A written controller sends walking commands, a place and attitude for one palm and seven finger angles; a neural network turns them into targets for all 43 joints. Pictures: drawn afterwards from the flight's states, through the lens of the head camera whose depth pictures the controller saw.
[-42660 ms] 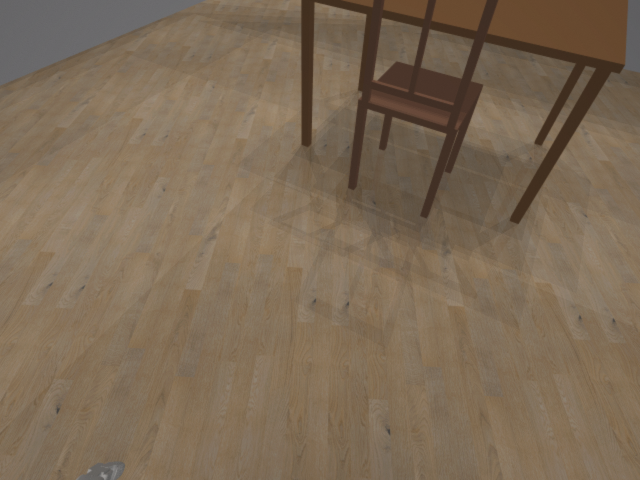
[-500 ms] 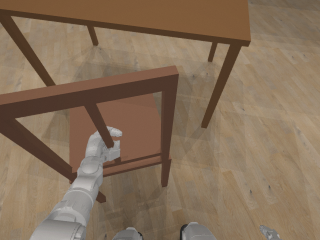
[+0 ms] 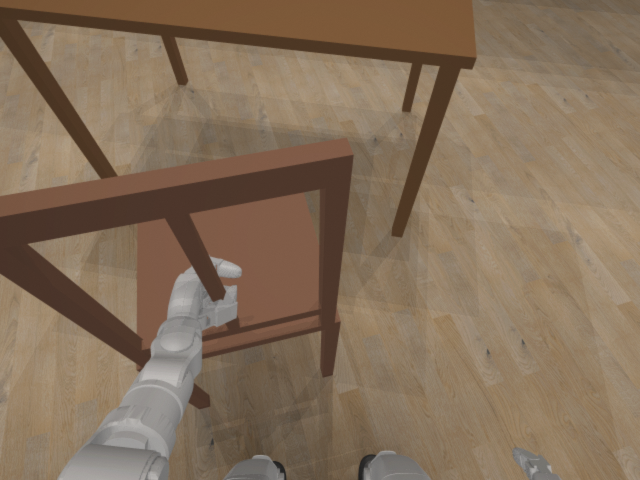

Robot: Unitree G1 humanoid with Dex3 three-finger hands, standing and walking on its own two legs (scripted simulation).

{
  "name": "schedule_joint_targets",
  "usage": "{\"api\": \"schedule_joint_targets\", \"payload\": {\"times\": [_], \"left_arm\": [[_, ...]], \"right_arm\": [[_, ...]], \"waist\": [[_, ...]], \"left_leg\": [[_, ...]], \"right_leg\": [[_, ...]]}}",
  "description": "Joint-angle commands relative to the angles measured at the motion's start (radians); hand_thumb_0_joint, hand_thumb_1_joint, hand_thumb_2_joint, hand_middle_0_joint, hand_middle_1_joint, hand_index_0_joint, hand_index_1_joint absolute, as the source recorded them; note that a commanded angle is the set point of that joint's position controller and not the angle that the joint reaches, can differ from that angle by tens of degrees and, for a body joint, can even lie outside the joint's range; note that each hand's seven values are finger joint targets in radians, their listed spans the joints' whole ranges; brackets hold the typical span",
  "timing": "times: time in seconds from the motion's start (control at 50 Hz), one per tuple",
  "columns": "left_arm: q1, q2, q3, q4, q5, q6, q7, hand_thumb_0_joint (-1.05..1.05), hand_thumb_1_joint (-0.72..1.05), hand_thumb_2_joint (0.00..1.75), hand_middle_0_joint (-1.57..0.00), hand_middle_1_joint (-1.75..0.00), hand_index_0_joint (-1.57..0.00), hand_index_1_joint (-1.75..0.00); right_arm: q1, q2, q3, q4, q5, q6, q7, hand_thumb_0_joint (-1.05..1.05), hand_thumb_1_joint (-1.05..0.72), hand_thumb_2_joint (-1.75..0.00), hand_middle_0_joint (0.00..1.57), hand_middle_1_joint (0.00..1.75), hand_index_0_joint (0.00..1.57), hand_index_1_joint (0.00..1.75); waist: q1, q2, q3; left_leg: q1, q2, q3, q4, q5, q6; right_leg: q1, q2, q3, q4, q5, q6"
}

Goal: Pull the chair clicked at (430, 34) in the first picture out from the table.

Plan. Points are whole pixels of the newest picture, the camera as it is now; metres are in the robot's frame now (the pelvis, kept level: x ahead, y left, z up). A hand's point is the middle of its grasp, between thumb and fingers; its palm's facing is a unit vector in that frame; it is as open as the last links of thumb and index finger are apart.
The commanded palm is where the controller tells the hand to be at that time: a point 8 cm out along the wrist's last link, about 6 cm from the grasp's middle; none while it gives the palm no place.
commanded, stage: step backward, pulling the chair out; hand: left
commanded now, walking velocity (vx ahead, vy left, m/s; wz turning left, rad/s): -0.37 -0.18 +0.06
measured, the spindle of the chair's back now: (211, 281) +0.37 +0.15 -0.04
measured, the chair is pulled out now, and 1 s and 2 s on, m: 0.45 0.64 0.64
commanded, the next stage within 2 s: stop walking, hand still on the chair in 0.36 s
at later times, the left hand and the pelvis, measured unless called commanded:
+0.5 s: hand (235, 393) +0.23 +0.11 -0.06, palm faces +0.04 -0.98 -0.18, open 5.3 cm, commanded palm +0.21 +0.16 -0.05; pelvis -0.11 -0.02 +0.00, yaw +3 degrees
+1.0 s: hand (227, 458) +0.15 +0.11 -0.06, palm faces +0.00 -0.98 -0.18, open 5.3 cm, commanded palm +0.14 +0.16 -0.05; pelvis -0.11 -0.01 +0.01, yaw +0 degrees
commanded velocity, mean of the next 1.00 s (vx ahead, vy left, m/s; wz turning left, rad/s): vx -0.08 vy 0.00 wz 0.04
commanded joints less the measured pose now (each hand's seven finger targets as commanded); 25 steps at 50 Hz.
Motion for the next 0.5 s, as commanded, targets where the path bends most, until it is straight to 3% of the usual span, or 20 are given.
{"api": "schedule_joint_targets", "payload": {"times": [0.0,0.02,0.04,0.08,0.14,0.18,0.2,0.22,0.24,0.26,0.28,0.32,0.36,0.4,0.42,0.44,0.46,0.48], "left_arm": [[-0.285,0.116,-0.032,-0.218,0.028,-0.076,-0.011,0.0,0.9,0.9,-0.5,-1.45,-0.5,-1.45],[-0.284,0.14,-0.008,-0.23,0.03,-0.079,-0.007,0.0,0.9,0.9,-0.5,-1.45,-0.5,-1.45],[-0.278,0.11,-0.025,-0.218,0.03,-0.083,-0.005,0.0,0.9,0.9,-0.5,-1.45,-0.5,-1.45],[-0.292,0.112,-0.028,-0.205,0.036,-0.091,-0.007,0.0,0.9,0.9,-0.5,-1.45,-0.5,-1.45],[-0.26,0.137,-0.007,-0.171,0.039,-0.097,-0.013,0.0,0.9,0.9,-0.5,-1.45,-0.5,-1.45],[-0.228,0.154,0.007,-0.166,0.038,-0.105,-0.022,0.0,0.9,0.9,-0.5,-1.45,-0.5,-1.45],[-0.229,0.181,0.026,-0.16,0.036,-0.102,-0.022,0.0,0.9,0.9,-0.5,-1.45,-0.5,-1.45],[-0.195,0.238,0.062,-0.146,0.025,-0.095,-0.02,0.0,0.9,0.9,-0.5,-1.45,-0.5,-1.45],[-0.205,0.264,0.068,-0.141,0.019,-0.088,-0.013,0.0,0.9,0.9,-0.5,-1.45,-0.5,-1.45],[-0.209,0.246,0.06,-0.119,0.018,-0.075,-0.008,0.0,0.9,0.9,-0.5,-1.45,-0.5,-1.45],[-0.211,0.214,0.047,-0.108,0.021,-0.067,-0.006,0.0,0.9,0.9,-0.5,-1.45,-0.5,-1.45],[-0.222,0.223,0.063,-0.097,0.024,-0.048,0.003,0.0,0.9,0.9,-0.5,-1.45,-0.5,-1.45],[-0.228,0.21,0.062,-0.066,0.021,-0.042,0.006,0.0,0.9,0.9,-0.5,-1.45,-0.5,-1.45],[-0.263,0.174,0.022,-0.065,0.011,-0.032,0.003,0.0,0.9,0.9,-0.5,-1.45,-0.5,-1.45],[-0.283,0.172,0.006,-0.048,0.005,-0.025,0.004,0.0,0.9,0.9,-0.5,-1.45,-0.5,-1.45],[-0.302,0.157,-0.007,-0.068,0.005,-0.028,0.002,0.0,0.9,0.9,-0.5,-1.45,-0.5,-1.45],[-0.306,0.139,-0.015,-0.283,0.005,-0.05,-0.004,0.0,0.9,0.9,-0.5,-1.45,-0.5,-1.45],[-0.255,0.092,-0.038,-0.231,0.01,-0.045,-0.007,0.0,0.9,0.9,-0.5,-1.45,-0.5,-1.45]], "right_arm": [[0.019,-0.098,-0.04,-0.12,-0.022,-0.034,0.019,0.0,-0.9,-0.9,0.2,0.3,0.2,0.3],[0.031,-0.102,-0.049,-0.115,-0.025,-0.039,0.027,0.0,-0.9,-0.9,0.2,0.3,0.2,0.3],[0.057,-0.102,-0.054,-0.108,-0.026,-0.045,0.035,0.0,-0.9,-0.9,0.2,0.3,0.2,0.3],[0.082,-0.111,-0.063,-0.093,-0.021,-0.06,0.047,0.0,-0.9,-0.9,0.2,0.3,0.2,0.3],[0.085,-0.114,-0.064,-0.085,-0.018,-0.07,0.055,0.0,-0.9,-0.9,0.2,0.3,0.2,0.3],[0.068,-0.112,-0.064,-0.092,-0.012,-0.074,0.057,0.0,-0.9,-0.9,0.2,0.3,0.2,0.3],[0.064,-0.111,-0.066,-0.103,0.0,-0.073,0.052,0.0,-0.9,-0.9,0.2,0.3,0.2,0.3],[0.068,-0.112,-0.072,-0.118,0.017,-0.072,0.042,0.0,-0.9,-0.9,0.2,0.3,0.2,0.3],[0.038,-0.1,-0.068,-0.133,0.029,-0.071,0.034,0.0,-0.9,-0.9,0.2,0.3,0.2,0.3],[-0.021,-0.109,-0.062,-0.137,0.028,-0.075,0.026,0.0,-0.9,-0.9,0.2,0.3,0.2,0.3],[-0.037,-0.095,-0.046,-0.129,0.013,-0.079,0.022,0.0,-0.9,-0.9,0.2,0.3,0.2,0.3],[-0.021,-0.092,-0.024,-0.097,0.003,-0.079,0.018,0.0,-0.9,-0.9,0.2,0.3,0.2,0.3],[0.01,-0.096,-0.024,-0.084,0.01,-0.082,0.008,0.0,-0.9,-0.9,0.2,0.3,0.2,0.3],[0.042,-0.109,-0.029,-0.068,0.014,-0.084,-0.004,0.0,-0.9,-0.9,0.2,0.3,0.2,0.3],[0.048,-0.122,-0.034,-0.061,0.019,-0.084,-0.012,0.0,-0.9,-0.9,0.2,0.3,0.2,0.3],[0.059,-0.13,-0.038,-0.063,0.015,-0.082,-0.013,0.0,-0.9,-0.9,0.2,0.3,0.2,0.3],[0.044,-0.127,-0.046,-0.123,0.004,-0.074,-0.001,0.0,-0.9,-0.9,0.2,0.3,0.2,0.3],[0.014,-0.103,-0.029,-0.132,0.002,-0.067,0.0,0.0,-0.9,-0.9,0.2,0.3,0.2,0.3]], "waist": [[0.039,0.266,-0.449],[0.044,0.275,-0.459],[0.039,0.269,-0.457],[0.022,0.253,-0.473],[0.027,0.273,-0.461],[0.04,0.266,-0.47],[0.04,0.159,-0.494],[0.036,-0.007,-0.501],[0.029,-0.173,-0.465],[0.063,-0.149,-0.415],[0.067,-0.067,-0.412],[0.056,-0.031,-0.408],[0.057,-0.122,-0.426],[0.05,-0.162,-0.425],[0.045,-0.126,-0.4],[0.051,-0.06,-0.412],[0.065,0.022,-0.434],[0.061,0.126,-0.438]], "left_leg": [[0.22,0.29,-0.252,-0.185,0.638,0.142],[0.26,0.306,-0.261,-0.17,0.642,0.164],[0.318,0.304,-0.264,-0.13,0.734,0.174],[0.412,0.289,-0.232,-0.094,0.837,0.167],[0.375,0.273,-0.211,-0.067,0.767,0.15],[0.322,0.238,-0.171,-0.032,0.635,0.119],[0.215,0.186,-0.12,0.0,0.485,0.079],[0.116,0.122,-0.056,0.06,0.258,0.035],[0.043,0.033,0.019,0.191,-0.084,-0.014],[-0.003,0.006,-0.028,0.341,-0.211,-0.023],[-0.039,0.013,-0.072,0.386,-0.238,-0.022],[-0.029,0.026,-0.085,0.278,-0.221,-0.017],[0.009,0.028,-0.053,0.123,-0.171,-0.017],[0.084,0.05,-0.034,-0.033,-0.055,-0.011],[0.137,0.081,-0.029,-0.12,0.097,0.0],[0.19,0.128,-0.05,-0.167,0.274,0.024],[0.233,0.179,-0.094,-0.185,0.359,0.056],[0.215,0.197,-0.14,-0.156,0.413,0.092]], "right_leg": [[0.059,0.002,0.033,0.2,-0.214,-0.029],[0.017,0.013,0.038,0.217,-0.282,-0.036],[-0.008,0.014,0.045,0.181,-0.271,-0.039],[-0.014,0.025,0.04,0.11,-0.219,-0.032],[0.058,0.032,0.038,-0.02,-0.15,-0.032],[0.138,0.023,0.036,-0.153,-0.024,-0.034],[0.239,-0.005,0.051,-0.177,0.153,-0.042],[0.306,-0.096,0.127,-0.192,0.269,-0.072],[0.255,-0.252,0.25,-0.21,0.325,-0.132],[0.175,-0.321,0.284,-0.219,0.305,-0.187],[0.191,-0.337,0.275,-0.19,0.334,-0.212],[0.243,-0.303,0.188,-0.115,0.457,-0.183],[0.306,-0.277,0.159,-0.082,0.555,-0.15],[0.294,-0.261,0.152,-0.063,0.536,-0.127],[0.257,-0.233,0.127,-0.046,0.472,-0.103],[0.218,-0.164,0.083,-0.024,0.374,-0.058],[0.235,-0.104,0.058,-0.026,0.254,-0.027],[0.223,-0.064,0.025,0.024,0.194,-0.016]]}}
